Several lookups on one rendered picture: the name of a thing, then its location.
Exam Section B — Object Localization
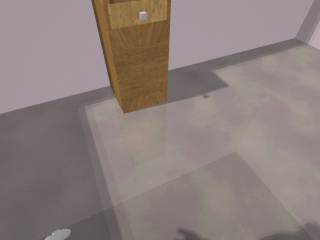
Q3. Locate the left robot hand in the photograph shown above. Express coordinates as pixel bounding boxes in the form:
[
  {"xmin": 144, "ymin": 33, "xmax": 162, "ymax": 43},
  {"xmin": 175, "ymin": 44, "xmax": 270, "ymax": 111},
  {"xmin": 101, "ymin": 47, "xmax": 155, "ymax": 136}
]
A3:
[{"xmin": 45, "ymin": 229, "xmax": 71, "ymax": 240}]

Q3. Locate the handle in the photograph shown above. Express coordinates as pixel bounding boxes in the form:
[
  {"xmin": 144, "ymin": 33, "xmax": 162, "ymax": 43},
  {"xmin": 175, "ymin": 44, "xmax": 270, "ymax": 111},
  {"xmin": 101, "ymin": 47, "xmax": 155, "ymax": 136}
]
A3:
[{"xmin": 139, "ymin": 11, "xmax": 147, "ymax": 21}]

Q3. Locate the cabinet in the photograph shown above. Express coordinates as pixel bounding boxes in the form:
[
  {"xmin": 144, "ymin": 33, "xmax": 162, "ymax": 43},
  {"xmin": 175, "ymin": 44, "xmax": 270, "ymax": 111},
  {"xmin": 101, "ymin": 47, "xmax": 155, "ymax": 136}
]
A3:
[{"xmin": 91, "ymin": 0, "xmax": 171, "ymax": 114}]

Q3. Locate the drawer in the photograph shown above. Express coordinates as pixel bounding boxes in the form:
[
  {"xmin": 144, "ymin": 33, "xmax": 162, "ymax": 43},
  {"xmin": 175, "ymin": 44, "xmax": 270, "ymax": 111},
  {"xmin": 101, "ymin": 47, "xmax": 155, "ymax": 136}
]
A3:
[{"xmin": 107, "ymin": 0, "xmax": 168, "ymax": 29}]

